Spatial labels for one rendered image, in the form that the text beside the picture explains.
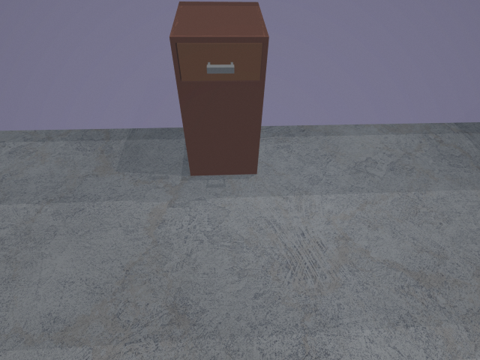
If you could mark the handle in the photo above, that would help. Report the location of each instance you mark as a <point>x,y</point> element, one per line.
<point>220,68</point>

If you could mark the cabinet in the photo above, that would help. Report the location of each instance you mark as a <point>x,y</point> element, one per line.
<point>221,119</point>

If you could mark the drawer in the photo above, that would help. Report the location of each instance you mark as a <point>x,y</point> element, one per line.
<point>194,57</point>

